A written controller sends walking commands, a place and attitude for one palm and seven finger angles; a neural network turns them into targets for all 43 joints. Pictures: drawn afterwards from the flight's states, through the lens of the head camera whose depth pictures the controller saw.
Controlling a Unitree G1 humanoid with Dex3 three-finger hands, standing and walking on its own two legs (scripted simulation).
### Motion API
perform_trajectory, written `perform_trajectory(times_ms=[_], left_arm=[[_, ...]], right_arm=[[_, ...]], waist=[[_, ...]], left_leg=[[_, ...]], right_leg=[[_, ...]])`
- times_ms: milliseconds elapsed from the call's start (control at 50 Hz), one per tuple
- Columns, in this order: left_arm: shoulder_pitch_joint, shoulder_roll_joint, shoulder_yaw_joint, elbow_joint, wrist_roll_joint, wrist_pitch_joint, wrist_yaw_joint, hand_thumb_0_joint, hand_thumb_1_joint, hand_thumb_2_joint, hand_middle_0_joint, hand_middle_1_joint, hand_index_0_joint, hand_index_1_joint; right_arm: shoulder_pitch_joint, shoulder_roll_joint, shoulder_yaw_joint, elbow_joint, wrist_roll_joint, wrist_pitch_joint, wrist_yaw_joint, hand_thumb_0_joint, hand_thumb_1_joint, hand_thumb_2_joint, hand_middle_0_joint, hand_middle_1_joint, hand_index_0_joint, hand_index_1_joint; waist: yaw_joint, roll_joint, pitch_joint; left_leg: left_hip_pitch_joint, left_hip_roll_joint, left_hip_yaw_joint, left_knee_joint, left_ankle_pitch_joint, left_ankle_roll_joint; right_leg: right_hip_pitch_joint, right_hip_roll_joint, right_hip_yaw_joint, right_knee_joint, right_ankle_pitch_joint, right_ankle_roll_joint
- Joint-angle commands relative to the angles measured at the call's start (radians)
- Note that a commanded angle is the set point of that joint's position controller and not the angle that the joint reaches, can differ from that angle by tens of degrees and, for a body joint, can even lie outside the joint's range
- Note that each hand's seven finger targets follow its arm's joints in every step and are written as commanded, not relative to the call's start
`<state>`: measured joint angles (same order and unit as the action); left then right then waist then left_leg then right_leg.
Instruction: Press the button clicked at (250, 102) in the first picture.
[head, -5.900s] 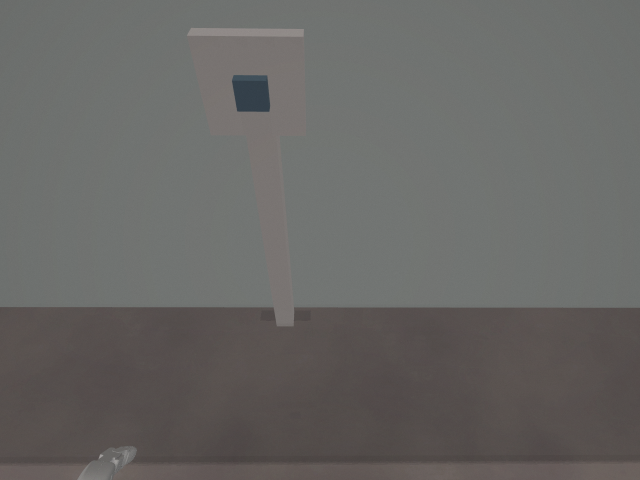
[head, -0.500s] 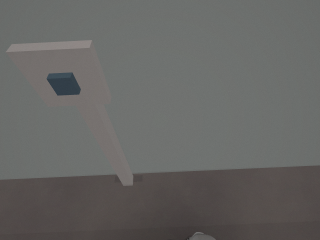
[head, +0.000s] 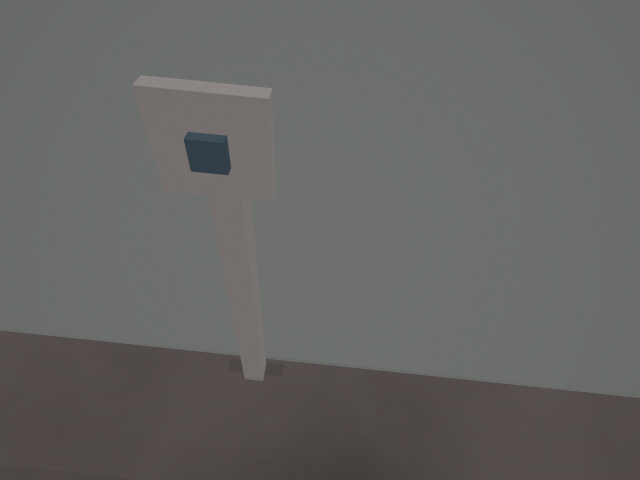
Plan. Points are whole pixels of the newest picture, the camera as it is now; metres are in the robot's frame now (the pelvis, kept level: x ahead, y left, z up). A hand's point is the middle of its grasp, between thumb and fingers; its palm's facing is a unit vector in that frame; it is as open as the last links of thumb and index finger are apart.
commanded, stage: come to a stop and stand still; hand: left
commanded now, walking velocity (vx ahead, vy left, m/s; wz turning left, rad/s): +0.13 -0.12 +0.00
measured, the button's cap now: (209, 152) +0.51 +0.21 +0.14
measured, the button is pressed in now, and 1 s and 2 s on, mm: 0 0 0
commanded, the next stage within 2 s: look again from close up in 0.82 s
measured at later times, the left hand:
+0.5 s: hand out of the picture +0.01 +0.15 -0.17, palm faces -0.03 -0.98 -0.20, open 7.3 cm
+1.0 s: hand out of the picture +0.05 +0.15 -0.17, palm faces -0.01 -0.98 -0.21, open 7.4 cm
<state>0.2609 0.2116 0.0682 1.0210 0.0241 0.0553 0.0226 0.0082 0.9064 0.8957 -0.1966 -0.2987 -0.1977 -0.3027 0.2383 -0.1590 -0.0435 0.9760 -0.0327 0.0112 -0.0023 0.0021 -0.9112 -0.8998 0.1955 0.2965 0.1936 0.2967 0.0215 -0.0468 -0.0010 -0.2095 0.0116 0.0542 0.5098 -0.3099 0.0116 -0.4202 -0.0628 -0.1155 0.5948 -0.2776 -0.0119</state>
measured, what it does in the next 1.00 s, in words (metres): steps on the spot: right foot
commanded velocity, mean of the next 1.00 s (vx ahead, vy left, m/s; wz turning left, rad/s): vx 0.02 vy -0.03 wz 0.00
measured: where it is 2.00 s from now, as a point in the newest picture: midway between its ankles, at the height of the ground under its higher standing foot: outside the picture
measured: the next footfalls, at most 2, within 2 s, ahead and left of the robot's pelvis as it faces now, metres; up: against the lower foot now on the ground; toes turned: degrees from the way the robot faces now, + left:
right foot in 0.32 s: +0.01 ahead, -0.10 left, +0.00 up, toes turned -4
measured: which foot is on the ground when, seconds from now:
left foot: down 0.00-1.00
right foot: up 0.00-0.30, down 0.32-1.00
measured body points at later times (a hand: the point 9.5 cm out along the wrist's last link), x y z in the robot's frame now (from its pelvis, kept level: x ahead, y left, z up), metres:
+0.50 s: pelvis +0.01 -0.02 +0.00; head +0.04 -0.03 +0.45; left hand +0.01 +0.20 -0.15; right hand -0.02 -0.22 -0.17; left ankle -0.01 +0.09 -0.73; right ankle -0.03 -0.10 -0.73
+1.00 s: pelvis +0.03 -0.02 +0.00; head +0.05 -0.03 +0.45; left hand +0.05 +0.21 -0.15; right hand +0.03 -0.24 -0.16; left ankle -0.01 +0.09 -0.73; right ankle -0.03 -0.10 -0.73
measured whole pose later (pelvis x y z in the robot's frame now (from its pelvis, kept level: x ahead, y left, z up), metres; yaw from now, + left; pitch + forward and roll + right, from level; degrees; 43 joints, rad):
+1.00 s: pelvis +0.03 -0.02 +0.00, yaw -2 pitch +0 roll +0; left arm 0.28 0.15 -0.01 1.10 0.01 -0.02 0.04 0.01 0.92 0.90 -0.19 -0.30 -0.20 -0.30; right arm 0.26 -0.16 0.02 1.13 -0.02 -0.02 -0.04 0.01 -0.92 -0.90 0.20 0.30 0.20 0.30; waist -0.01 0.01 0.03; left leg -0.13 0.00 0.07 0.46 -0.33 0.01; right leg -0.13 0.04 -0.05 0.47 -0.34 -0.06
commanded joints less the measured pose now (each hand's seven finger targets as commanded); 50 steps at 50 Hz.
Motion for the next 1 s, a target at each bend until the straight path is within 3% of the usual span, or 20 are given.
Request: perform_trajectory(times_ms=[0,20,80,120,200,260,280,300,320,340,360,400,460,500,520,540,580,640,820,980], left_arm=[[-0.017,0.015,-0.003,-0.067,0.014,-0.035,-0.023,0.000,0.900,0.900,-0.200,-0.300,-0.200,-0.300],[0.036,0.003,-0.007,-0.043,0.011,-0.039,-0.027,0.000,0.900,0.900,-0.200,-0.300,-0.200,-0.300],[0.056,-0.006,-0.017,-0.018,0.007,-0.049,-0.029,0.000,0.900,0.900,-0.200,-0.300,-0.200,-0.300],[0.024,-0.011,-0.022,-0.028,0.006,-0.053,-0.026,0.000,0.900,0.900,-0.200,-0.300,-0.200,-0.300],[0.004,-0.035,-0.036,-0.025,-0.001,-0.064,-0.020,0.000,0.900,0.900,-0.200,-0.300,-0.200,-0.300],[0.126,-0.044,-0.038,0.035,-0.006,-0.082,-0.009,0.000,0.900,0.900,-0.200,-0.300,-0.200,-0.300],[0.167,-0.004,-0.036,0.057,-0.005,-0.089,0.000,0.000,0.900,0.900,-0.200,-0.300,-0.200,-0.300],[0.240,0.038,-0.045,0.101,0.006,-0.095,0.045,0.000,0.900,0.900,-0.200,-0.300,-0.200,-0.300],[0.157,0.069,-0.065,0.057,-0.005,-0.109,0.036,0.000,0.900,0.900,-0.200,-0.300,-0.200,-0.300],[0.114,0.048,-0.064,0.034,-0.007,-0.112,0.027,0.000,0.900,0.900,-0.200,-0.300,-0.200,-0.300],[0.102,0.047,-0.049,0.026,-0.006,-0.120,0.032,0.000,0.900,0.900,-0.200,-0.300,-0.200,-0.300],[0.082,0.045,-0.046,0.021,-0.008,-0.129,0.037,0.000,0.900,0.900,-0.200,-0.300,-0.200,-0.300],[0.079,0.025,-0.057,0.033,-0.015,-0.121,0.035,0.000,0.900,0.900,-0.200,-0.300,-0.200,-0.300],[0.094,-0.003,-0.062,0.040,-0.018,-0.112,0.034,0.000,0.900,0.900,-0.200,-0.300,-0.200,-0.300],[0.099,-0.001,-0.062,0.041,-0.016,-0.107,0.035,0.000,0.900,0.900,-0.200,-0.300,-0.200,-0.300],[0.094,0.007,-0.062,0.048,-0.016,-0.102,0.034,0.000,0.900,0.900,-0.200,-0.300,-0.200,-0.300],[0.106,0.014,-0.063,0.055,-0.014,-0.101,0.031,0.000,0.900,0.900,-0.200,-0.300,-0.200,-0.300],[0.103,0.025,-0.063,0.056,-0.016,-0.100,0.031,0.000,0.900,0.900,-0.200,-0.300,-0.200,-0.300],[0.090,0.047,-0.058,0.045,-0.016,-0.092,0.028,0.000,0.900,0.900,-0.200,-0.300,-0.200,-0.300],[0.096,0.052,-0.058,0.051,-0.016,-0.090,0.028,0.000,0.900,0.900,-0.200,-0.300,-0.200,-0.300]], right_arm=[[0.018,-0.113,0.000,-0.031,-0.007,-0.017,-0.026,0.000,-0.900,-0.900,0.200,0.300,0.200,0.300],[0.010,-0.112,0.006,-0.028,-0.001,-0.026,-0.026,0.000,-0.900,-0.900,0.200,0.300,0.200,0.300],[0.074,-0.111,0.004,0.001,0.006,-0.038,-0.030,0.000,-0.900,-0.900,0.200,0.300,0.200,0.300],[0.150,-0.102,0.005,0.033,0.003,-0.040,-0.033,0.000,-0.900,-0.900,0.200,0.300,0.200,0.300],[0.204,-0.096,0.007,0.074,-0.004,-0.039,-0.037,0.000,-0.900,-0.900,0.200,0.300,0.200,0.300],[0.206,-0.074,0.014,0.099,0.011,-0.038,-0.037,0.000,-0.900,-0.900,0.200,0.300,0.200,0.300],[0.204,-0.039,0.022,0.098,0.023,-0.043,-0.033,0.000,-0.900,-0.900,0.200,0.300,0.200,0.300],[-0.023,-0.093,0.015,0.025,0.026,-0.055,-0.020,0.000,-0.900,-0.900,0.200,0.300,0.200,0.300],[0.053,-0.023,0.028,-0.003,0.017,-0.032,-0.007,0.000,-0.900,-0.900,0.200,0.300,0.200,0.300],[0.092,-0.004,0.030,0.026,0.013,-0.023,0.001,0.000,-0.900,-0.900,0.200,0.300,0.200,0.300],[0.136,-0.001,0.033,0.046,0.012,-0.024,0.003,0.000,-0.900,-0.900,0.200,0.300,0.200,0.300],[0.158,0.004,0.039,0.052,0.014,-0.033,-0.003,0.000,-0.900,-0.900,0.200,0.300,0.200,0.300],[0.195,-0.002,0.046,0.087,0.020,-0.046,-0.019,0.000,-0.900,-0.900,0.200,0.300,0.200,0.300],[0.189,-0.046,0.041,0.100,0.018,-0.052,-0.027,0.000,-0.900,-0.900,0.200,0.300,0.200,0.300],[0.175,-0.049,0.043,0.102,0.017,-0.048,-0.033,0.000,-0.900,-0.900,0.200,0.300,0.200,0.300],[0.149,-0.041,0.046,0.102,0.018,-0.045,-0.036,0.000,-0.900,-0.900,0.200,0.300,0.200,0.300],[0.134,-0.042,0.049,0.103,0.020,-0.039,-0.037,0.000,-0.900,-0.900,0.200,0.300,0.200,0.300],[0.133,-0.053,0.049,0.110,0.019,-0.037,-0.039,0.000,-0.900,-0.900,0.200,0.300,0.200,0.300],[0.100,-0.080,0.051,0.122,0.017,-0.038,-0.041,0.000,-0.900,-0.900,0.200,0.300,0.200,0.300],[0.095,-0.080,0.050,0.137,0.020,-0.034,-0.042,0.000,-0.900,-0.900,0.200,0.300,0.200,0.300]], waist=[[0.018,0.199,0.125],[0.031,0.170,0.095],[0.004,0.121,0.082],[-0.033,0.144,0.093],[-0.059,0.170,0.073],[-0.005,0.069,0.002],[0.000,-0.049,-0.023],[0.066,-0.082,0.138],[-0.025,-0.052,0.107],[-0.045,0.001,0.093],[-0.063,-0.040,0.033],[-0.065,0.001,-0.045],[-0.067,-0.004,-0.064],[-0.046,0.082,-0.017],[-0.039,0.109,0.007],[-0.034,0.132,0.053],[-0.030,0.071,0.094],[-0.035,0.015,0.074],[-0.026,0.058,0.030],[-0.026,0.027,0.028]], left_leg=[[-0.180,0.254,-0.293,-0.410,-0.237,0.151],[-0.153,0.227,-0.235,-0.377,-0.172,0.136],[-0.032,0.207,-0.189,-0.353,-0.077,0.139],[0.019,0.227,-0.222,-0.349,-0.068,0.152],[0.050,0.261,-0.246,-0.297,0.065,0.171],[-0.061,0.182,-0.160,-0.142,0.119,0.101],[-0.172,0.115,-0.089,-0.065,0.056,0.054],[-0.132,0.046,-0.024,0.102,0.018,-0.012],[-0.133,0.038,-0.020,0.192,-0.128,-0.008],[-0.121,0.025,-0.013,0.243,-0.110,-0.002],[-0.138,0.029,-0.025,0.257,-0.089,0.001],[-0.121,0.034,-0.017,0.203,-0.094,0.003],[0.019,0.035,-0.034,-0.028,0.058,0.002],[0.031,0.111,-0.093,-0.023,0.329,0.033],[0.019,0.117,-0.095,-0.013,0.354,0.037],[-0.002,0.106,-0.095,-0.028,0.333,0.036],[-0.018,0.098,-0.091,-0.043,0.282,0.031],[0.002,0.090,-0.084,-0.063,0.231,0.024],[0.054,0.095,-0.082,-0.088,0.308,0.025],[0.060,0.092,-0.071,-0.091,0.294,0.020]], right_leg=[[-0.080,0.034,0.119,0.346,-0.057,0.000],[-0.060,0.044,0.115,0.388,-0.034,0.000],[-0.106,0.044,0.090,0.389,-0.026,0.008],[-0.116,0.032,0.081,0.328,-0.071,0.007],[-0.002,0.028,0.073,0.086,-0.179,0.000],[0.294,0.021,0.105,-0.213,0.030,0.000],[0.437,-0.066,0.219,-0.241,0.110,-0.025],[0.166,-0.100,0.299,-0.279,0.416,-0.028],[0.109,-0.165,0.318,-0.340,0.100,-0.070],[0.088,-0.144,0.314,-0.366,-0.049,-0.111],[0.158,-0.132,0.328,-0.340,0.066,-0.136],[0.272,-0.144,0.286,-0.253,0.372,-0.160],[0.279,-0.093,0.233,-0.150,0.468,-0.115],[0.238,-0.032,0.184,-0.108,0.402,-0.065],[0.233,-0.026,0.182,-0.121,0.362,-0.060],[0.226,-0.030,0.183,-0.132,0.347,-0.057],[0.219,-0.033,0.191,-0.154,0.361,-0.055],[0.246,-0.045,0.199,-0.166,0.392,-0.054],[0.290,-0.043,0.196,-0.165,0.406,-0.052],[0.314,-0.049,0.195,-0.173,0.469,-0.047]])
